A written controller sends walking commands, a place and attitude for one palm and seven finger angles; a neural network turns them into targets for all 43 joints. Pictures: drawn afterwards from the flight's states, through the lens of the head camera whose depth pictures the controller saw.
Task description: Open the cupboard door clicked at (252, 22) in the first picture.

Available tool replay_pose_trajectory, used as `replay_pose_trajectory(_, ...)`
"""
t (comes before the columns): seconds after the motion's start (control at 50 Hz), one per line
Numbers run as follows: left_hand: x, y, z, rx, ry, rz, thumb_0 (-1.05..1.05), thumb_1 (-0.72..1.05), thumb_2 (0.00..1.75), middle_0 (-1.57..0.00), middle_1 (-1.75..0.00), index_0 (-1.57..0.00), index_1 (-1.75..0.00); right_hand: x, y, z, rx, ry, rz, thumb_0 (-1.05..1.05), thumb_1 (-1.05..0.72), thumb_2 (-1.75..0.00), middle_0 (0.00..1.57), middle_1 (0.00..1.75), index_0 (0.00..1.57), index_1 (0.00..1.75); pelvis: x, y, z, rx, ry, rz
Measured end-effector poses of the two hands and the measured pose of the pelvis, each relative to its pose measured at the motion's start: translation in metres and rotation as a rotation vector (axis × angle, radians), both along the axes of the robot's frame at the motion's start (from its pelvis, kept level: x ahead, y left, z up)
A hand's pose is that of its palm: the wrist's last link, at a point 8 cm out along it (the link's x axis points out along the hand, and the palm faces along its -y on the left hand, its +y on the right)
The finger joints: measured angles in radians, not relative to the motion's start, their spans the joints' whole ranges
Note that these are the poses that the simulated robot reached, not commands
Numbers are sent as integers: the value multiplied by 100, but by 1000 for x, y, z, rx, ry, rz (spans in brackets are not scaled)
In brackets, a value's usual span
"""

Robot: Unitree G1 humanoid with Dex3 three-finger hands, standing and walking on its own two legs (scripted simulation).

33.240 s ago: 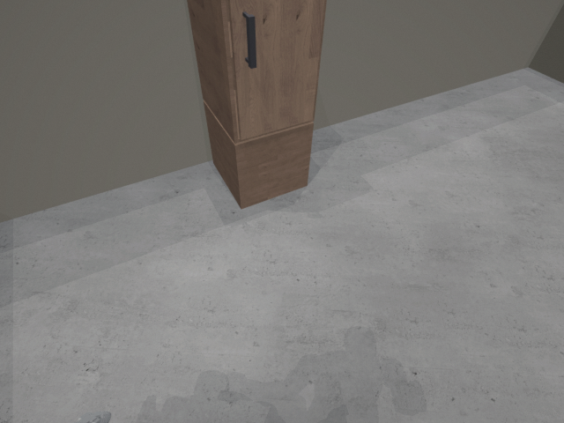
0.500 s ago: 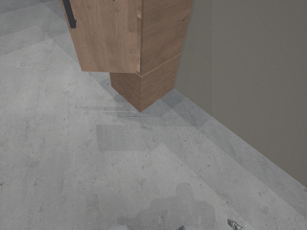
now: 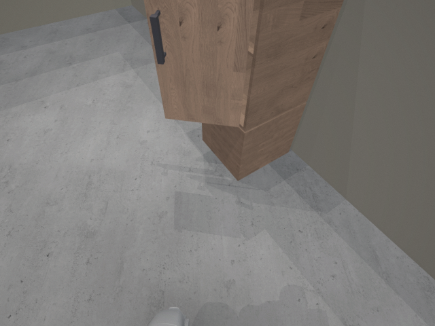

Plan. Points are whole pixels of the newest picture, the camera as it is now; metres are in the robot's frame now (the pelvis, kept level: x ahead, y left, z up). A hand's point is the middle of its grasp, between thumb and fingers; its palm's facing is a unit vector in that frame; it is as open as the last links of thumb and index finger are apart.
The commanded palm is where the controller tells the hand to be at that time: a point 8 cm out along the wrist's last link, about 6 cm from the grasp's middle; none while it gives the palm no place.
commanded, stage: take the last steps up to it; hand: left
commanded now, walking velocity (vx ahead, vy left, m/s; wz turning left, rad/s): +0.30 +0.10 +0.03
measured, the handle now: (159, 38) +0.93 +0.27 +0.04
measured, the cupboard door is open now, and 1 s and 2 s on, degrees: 48 48 48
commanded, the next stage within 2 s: come to a stop and stand still in 0.78 s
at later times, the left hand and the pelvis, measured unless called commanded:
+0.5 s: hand (137, 250) +0.29 +0.22 -0.16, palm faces -0.01 -0.98 -0.20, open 7.4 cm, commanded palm none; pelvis +0.17 +0.04 -0.01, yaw -1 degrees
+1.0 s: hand (120, 246) +0.31 +0.28 -0.20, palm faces +0.04 -0.99 -0.14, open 7.4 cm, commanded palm none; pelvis +0.35 +0.10 -0.01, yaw -2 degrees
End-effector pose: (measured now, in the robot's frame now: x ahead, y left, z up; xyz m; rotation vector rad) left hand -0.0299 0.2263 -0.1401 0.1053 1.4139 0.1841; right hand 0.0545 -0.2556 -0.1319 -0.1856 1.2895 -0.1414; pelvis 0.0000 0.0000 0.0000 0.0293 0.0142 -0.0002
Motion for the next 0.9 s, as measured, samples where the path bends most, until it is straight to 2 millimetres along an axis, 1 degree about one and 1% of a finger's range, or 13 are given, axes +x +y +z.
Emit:
replay_pose_trajectory(0.1, -5, 33, -25, -22, 110, 54, 1, 90, 90, -20, -30, -20, -30, 66, 34, -9, -38, -100, 71, 0, -91, -90, 20, 30, 20, 30, 34, 32, -21, -23, -5, 16)
replay_pose_trajectory(0.16, 20, 51, -27, -9, 124, 34, 1, 90, 90, -20, -30, -20, -30, 81, 54, -7, -38, -132, 56, 0, -91, -90, 20, 30, 20, 30, 49, 42, -20, -21, -12, -2)
replay_pose_trajectory(0.22, 69, 64, -19, 2, 51, 5, 1, 91, 90, -19, -30, -20, -30, 81, 73, -5, -13, -107, 34, 0, -91, -90, 20, 30, 20, 30, 66, 48, -11, -20, -11, -8)
replay_pose_trajectory(0.3, 145, 68, -4, 10, -91, -35, 1, 91, 90, -19, -30, -20, -30, 73, 78, -4, -5, -46, -16, -1, -94, -90, 21, 30, 20, 30, 91, 54, -2, -13, -12, -11)
replay_pose_trajectory(0.44, 269, 52, 10, 15, -271, -118, 1, 91, 90, -19, -30, -19, -30, 57, 81, -19, 49, 115, -87, 0, -92, -90, 21, 30, 20, 30, 144, 49, -5, 9, -25, -17)
replay_pose_trajectory(0.48, 298, 45, 9, 22, -307, -137, 1, 91, 90, -19, -30, -20, -30, 57, 79, -27, 64, 156, -107, 0, -92, -90, 21, 30, 20, 30, 163, 43, -11, 16, -28, -18)
replay_pose_trajectory(0.52, 317, 39, 7, 25, -332, -140, 0, 91, 90, -19, -30, -20, -30, 63, 78, -33, 75, 195, -116, 0, -91, -90, 21, 30, 20, 30, 177, 40, -15, -1, -33, -14)
replay_pose_trajectory(0.56, 324, 36, 8, 22, -327, -127, 0, 91, 90, -19, -30, -20, -30, 78, 75, -30, 77, 212, -118, 0, -91, -90, 20, 30, 20, 30, 191, 38, -12, -11, -33, -12)
replay_pose_trajectory(0.62, 321, 36, 9, 22, -269, -85, 0, 91, 90, -20, -30, -20, -30, 116, 72, -21, 67, 180, -114, 0, -91, -90, 20, 30, 20, 30, 213, 38, -4, -20, -22, -10)
replay_pose_trajectory(0.7, 313, 51, 10, 39, -179, -49, -1, 95, 90, -20, -30, -20, -30, 180, 74, -10, 55, 98, -86, 0, -91, -90, 20, 30, 20, 29, 243, 43, 4, -20, -5, -2)
replay_pose_trajectory(0.78, 301, 63, 3, 16, -69, -16, -1, 94, 90, -20, -30, -20, -30, 248, 81, -5, 35, 16, -39, 0, -92, -90, 20, 30, 20, 29, 273, 57, 4, -26, -6, -2)
replay_pose_trajectory(0.84, 293, 73, -8, -12, 11, 18, 0, 92, 90, -20, -30, -20, -30, 301, 93, -2, 14, -48, 4, 0, -92, -90, 20, 30, 20, 29, 298, 72, -2, -36, -17, -3)
replay_pose_trajectory(0.9, 294, 85, -26, -42, 87, 29, 0, 92, 90, -20, -30, -20, -30, 346, 107, -7, -22, -129, 28, 0, -92, -90, 20, 30, 20, 30, 324, 91, -16, -54, -23, -19)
